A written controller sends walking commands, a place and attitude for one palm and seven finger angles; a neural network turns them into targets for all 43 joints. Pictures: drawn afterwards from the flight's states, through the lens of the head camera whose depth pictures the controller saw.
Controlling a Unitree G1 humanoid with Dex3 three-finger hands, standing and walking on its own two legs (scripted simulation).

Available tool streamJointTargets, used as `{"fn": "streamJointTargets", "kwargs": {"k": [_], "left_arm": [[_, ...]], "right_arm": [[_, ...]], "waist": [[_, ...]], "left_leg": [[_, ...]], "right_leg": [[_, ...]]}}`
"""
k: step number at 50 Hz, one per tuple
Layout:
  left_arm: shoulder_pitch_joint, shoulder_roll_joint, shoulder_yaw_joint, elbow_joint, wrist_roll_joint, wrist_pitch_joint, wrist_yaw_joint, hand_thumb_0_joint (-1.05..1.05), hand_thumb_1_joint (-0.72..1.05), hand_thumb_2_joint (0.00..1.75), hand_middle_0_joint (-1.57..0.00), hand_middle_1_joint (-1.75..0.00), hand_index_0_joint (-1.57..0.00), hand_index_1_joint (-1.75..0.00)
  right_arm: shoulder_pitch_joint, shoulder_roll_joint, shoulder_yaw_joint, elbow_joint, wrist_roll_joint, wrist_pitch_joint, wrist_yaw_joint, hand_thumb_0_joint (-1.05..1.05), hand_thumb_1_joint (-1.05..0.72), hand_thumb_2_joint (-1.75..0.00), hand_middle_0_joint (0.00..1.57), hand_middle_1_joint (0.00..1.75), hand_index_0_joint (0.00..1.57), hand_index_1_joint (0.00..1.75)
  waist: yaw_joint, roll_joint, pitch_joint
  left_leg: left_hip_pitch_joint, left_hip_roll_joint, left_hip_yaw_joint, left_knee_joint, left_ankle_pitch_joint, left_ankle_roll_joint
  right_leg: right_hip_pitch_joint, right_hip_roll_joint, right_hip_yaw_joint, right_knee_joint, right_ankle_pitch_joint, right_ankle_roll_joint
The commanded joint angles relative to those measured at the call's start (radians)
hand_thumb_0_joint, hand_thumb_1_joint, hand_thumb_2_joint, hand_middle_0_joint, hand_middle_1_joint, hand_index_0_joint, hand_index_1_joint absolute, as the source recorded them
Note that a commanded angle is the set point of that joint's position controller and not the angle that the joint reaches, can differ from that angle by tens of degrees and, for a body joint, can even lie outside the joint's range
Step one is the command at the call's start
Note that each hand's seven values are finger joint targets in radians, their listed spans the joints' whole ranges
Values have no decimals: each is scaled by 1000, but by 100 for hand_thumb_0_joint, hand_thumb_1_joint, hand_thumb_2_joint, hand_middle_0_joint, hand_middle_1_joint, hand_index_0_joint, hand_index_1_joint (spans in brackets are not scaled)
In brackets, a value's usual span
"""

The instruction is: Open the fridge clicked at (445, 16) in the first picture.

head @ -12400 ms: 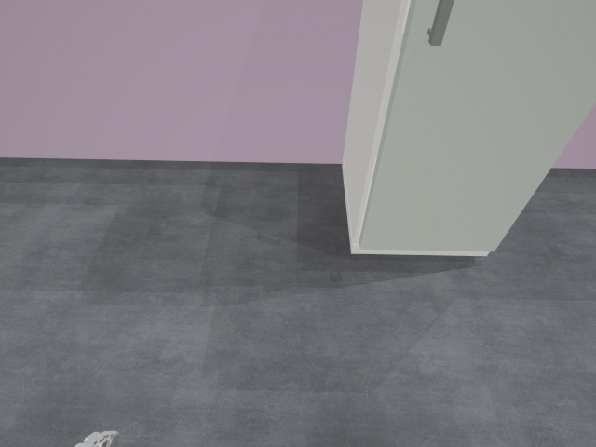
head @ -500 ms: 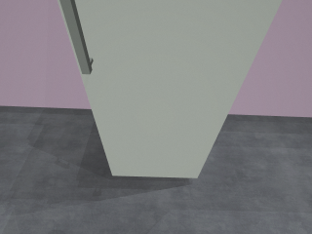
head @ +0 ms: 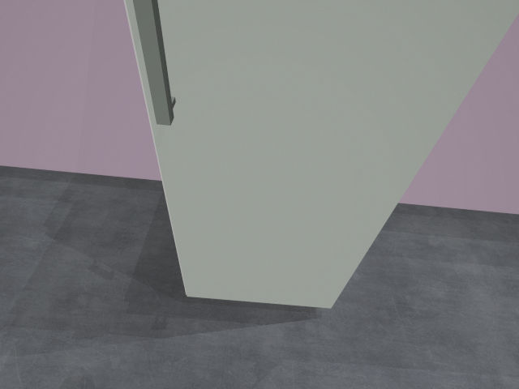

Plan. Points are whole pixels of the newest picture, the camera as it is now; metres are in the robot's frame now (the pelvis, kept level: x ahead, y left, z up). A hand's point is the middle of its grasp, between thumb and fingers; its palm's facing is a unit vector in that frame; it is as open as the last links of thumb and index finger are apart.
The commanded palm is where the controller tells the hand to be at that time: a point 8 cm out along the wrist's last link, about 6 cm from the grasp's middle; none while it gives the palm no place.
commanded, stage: shuffle to correct the standing spot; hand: left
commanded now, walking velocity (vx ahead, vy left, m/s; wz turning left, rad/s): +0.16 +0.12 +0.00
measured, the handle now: (158, 47) +0.50 +0.22 +0.27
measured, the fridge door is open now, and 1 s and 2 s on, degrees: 0 0 0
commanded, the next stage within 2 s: come to a stop and stand still in 0.10 s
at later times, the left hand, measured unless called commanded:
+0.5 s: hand (155, 384) +0.16 +0.19 -0.17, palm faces +0.07 -0.98 -0.19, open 7.3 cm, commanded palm none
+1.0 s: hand out of the picture +0.04 +0.18 -0.17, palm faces +0.05 -0.98 -0.20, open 7.3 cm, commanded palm none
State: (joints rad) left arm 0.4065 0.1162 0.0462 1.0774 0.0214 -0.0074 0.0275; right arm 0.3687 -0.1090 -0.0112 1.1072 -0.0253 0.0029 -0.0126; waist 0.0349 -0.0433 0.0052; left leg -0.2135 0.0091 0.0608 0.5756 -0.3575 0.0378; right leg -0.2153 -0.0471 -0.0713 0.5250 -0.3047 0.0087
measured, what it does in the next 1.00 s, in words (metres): steps on the spot: right foot, then left foot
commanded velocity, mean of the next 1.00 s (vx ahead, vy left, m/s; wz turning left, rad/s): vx -0.03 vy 0.02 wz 0.00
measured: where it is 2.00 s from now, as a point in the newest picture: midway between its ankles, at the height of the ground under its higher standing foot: outside the picture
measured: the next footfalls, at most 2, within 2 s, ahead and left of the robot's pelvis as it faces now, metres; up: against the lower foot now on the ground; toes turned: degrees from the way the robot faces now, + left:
right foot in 0.36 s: +0.10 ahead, -0.09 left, +0.00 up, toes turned -1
left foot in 0.56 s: +0.09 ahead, +0.13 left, +0.00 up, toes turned +6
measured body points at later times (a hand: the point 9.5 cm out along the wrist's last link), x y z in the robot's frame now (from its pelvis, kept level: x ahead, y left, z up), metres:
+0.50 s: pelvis +0.07 +0.01 -0.01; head +0.11 +0.02 +0.44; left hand +0.15 +0.24 -0.16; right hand +0.03 -0.19 -0.16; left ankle +0.01 +0.11 -0.71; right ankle +0.13 -0.09 -0.73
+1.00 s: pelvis +0.05 +0.02 +0.00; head +0.05 +0.01 +0.45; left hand +0.04 +0.24 -0.15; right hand +0.11 -0.22 -0.15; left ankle +0.05 +0.13 -0.73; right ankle +0.06 -0.09 -0.73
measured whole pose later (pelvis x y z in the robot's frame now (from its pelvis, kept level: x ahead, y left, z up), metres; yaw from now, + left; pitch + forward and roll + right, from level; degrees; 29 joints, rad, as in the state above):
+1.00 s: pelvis +0.05 +0.02 +0.00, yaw +1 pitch -2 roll +0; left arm 0.33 0.14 -0.01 1.06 0.02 -0.02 0.04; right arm 0.21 -0.18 -0.03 1.01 -0.01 0.01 -0.02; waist 0.01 0.01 0.03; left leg -0.21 0.04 0.09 0.52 -0.28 0.00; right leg -0.23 0.00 -0.05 0.52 -0.25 -0.02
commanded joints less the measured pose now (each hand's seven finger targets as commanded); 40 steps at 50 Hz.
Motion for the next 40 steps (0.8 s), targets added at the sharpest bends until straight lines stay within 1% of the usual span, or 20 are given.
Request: {"fn": "streamJointTargets", "kwargs": {"k": [1,2,4,7,12,15,16,18,19,20,22,26,27,28,29,30,32,36,38,40], "left_arm": [[-50,33,6,-85,14,-9,-2,0,90,90,-20,-30,-20,-30],[-81,37,2,-96,16,-14,-2,0,90,90,-20,-30,-20,-30],[-100,24,2,-92,11,-25,-9,0,90,90,-20,-30,-20,-30],[-116,12,-1,-95,9,-20,-17,0,90,90,-20,-30,-20,-30],[-177,11,-2,-113,7,-13,-13,0,90,90,-20,-30,-20,-30],[-93,49,5,-85,2,-17,-1,0,90,90,-20,-30,-20,-30],[-35,86,12,-65,1,-24,8,0,90,90,-20,-30,-20,-30],[32,181,24,-42,-4,-27,19,0,90,90,-20,-30,-20,-30],[32,194,28,-41,-8,-25,21,0,90,90,-20,-30,-20,-30],[9,183,28,-49,-5,-23,27,0,90,90,-20,-30,-20,-30],[-106,164,22,-88,6,-10,33,0,90,90,-20,-30,-20,-30],[-196,168,35,-128,2,11,24,0,90,90,-20,-30,-20,-30],[-199,139,34,-142,-4,20,19,0,90,90,-20,-30,-20,-30],[-193,95,30,-160,-8,32,11,0,90,90,-20,-30,-20,-30],[-212,83,28,-175,-8,37,9,0,90,90,-20,-30,-20,-30],[-215,89,28,-169,3,42,12,0,90,90,-20,-30,-20,-30],[-167,70,23,-138,2,38,10,0,90,90,-20,-30,-20,-30],[-150,64,3,-119,0,20,6,0,90,90,-20,-30,-20,-30],[-90,90,0,-91,0,4,8,0,90,90,-20,-30,-20,-30],[-78,141,-4,-73,1,-13,12,0,90,90,-20,-30,-20,-30]], "right_arm": [[248,-134,-20,6,1,-37,-22,0,-90,-90,20,30,20,30],[253,-120,-12,8,0,-39,-29,0,-90,-90,20,30,20,30],[214,-110,-4,-10,-1,-50,-28,0,-90,-90,20,30,20,30],[191,-102,-1,-11,-2,-64,-30,0,-90,-90,20,30,20,30],[193,-93,-5,4,-5,-56,-33,0,-90,-90,20,30,20,30],[158,-92,-6,6,9,-51,-42,0,-90,-90,20,30,20,30],[153,-90,-7,2,19,-54,-41,0,-90,-90,20,30,20,30],[185,-70,-22,-12,31,-47,-35,0,-90,-90,20,30,20,30],[167,-43,-29,-15,33,-29,-35,0,-90,-90,20,30,20,30],[122,-35,-28,-29,32,-14,-39,0,-90,-90,20,30,20,30],[78,-13,-27,-31,28,-1,-32,0,-90,-90,20,30,20,30],[160,14,-30,-2,16,1,-17,0,-90,-90,20,30,20,30],[153,-17,-35,-12,13,-1,-20,0,-90,-90,20,30,20,30],[104,-76,-43,-50,4,-9,-22,0,-90,-90,20,30,20,30],[33,-121,-48,-89,-4,-13,-25,0,-90,-90,20,30,20,30],[-21,-115,-44,-103,-6,-22,-31,0,-90,-90,20,30,20,30],[-75,-124,-40,-114,-6,-29,-38,0,-90,-90,20,30,20,30],[-64,-149,-45,-111,-2,-26,-34,0,-90,-90,20,30,20,30],[-73,-152,-42,-108,9,-26,-30,0,-90,-90,20,30,20,30],[-71,-110,-35,-115,18,-28,-23,0,-90,-90,20,30,20,30]], "waist": [[-93,350,144],[-96,279,165],[-71,128,138],[-52,136,92],[-50,140,121],[8,78,70],[32,46,26],[14,-73,-57],[14,-162,-75],[19,-203,-82],[-16,-131,-17],[-79,-61,-22],[-73,3,3],[-53,195,30],[-47,286,75],[-36,293,86],[-9,174,51],[-30,163,2],[-9,106,-30],[-38,22,-32]], "left_leg": [[148,254,-353,-361,113,118],[194,295,-397,-354,264,191],[189,289,-323,-308,476,221],[194,233,-213,-303,592,198],[131,209,-155,-276,673,171],[108,163,-111,-136,858,85],[57,140,-100,-77,820,43],[-142,8,-50,81,257,-22],[-147,-23,-16,213,-125,-44],[-152,-2,-35,310,-268,-45],[-134,31,-70,321,-249,-44],[60,11,33,-50,93,-56],[81,47,-8,-136,150,-45],[-5,189,-185,-242,245,17],[-122,300,-289,-320,339,91],[-131,313,-287,-321,485,131],[-35,278,-205,-245,686,142],[143,232,-125,-180,805,115],[128,182,-102,-117,681,61],[46,100,-43,-122,409,-12]], "right_leg": [[-354,32,-66,264,-191,-42],[-443,12,-27,408,-243,-50],[-445,-34,14,507,-200,-53],[-392,-38,-7,459,-128,-40],[-253,-9,-34,224,-62,-40],[-32,5,-20,-27,158,-30],[110,-23,10,-78,327,-35],[307,-275,229,21,930,-162],[269,-360,262,-21,1045,-251],[215,-384,288,-51,1070,-297],[47,-342,222,-91,831,-276],[-138,-218,132,-47,378,-152],[-183,-153,100,9,239,-109],[-198,-51,29,81,43,-41],[-155,10,-7,201,-97,-11],[-148,8,41,316,-174,-13],[-161,0,77,358,-163,-14],[-121,-6,37,98,-91,2],[8,-21,54,-126,148,3],[78,-128,150,-99,561,-41]]}}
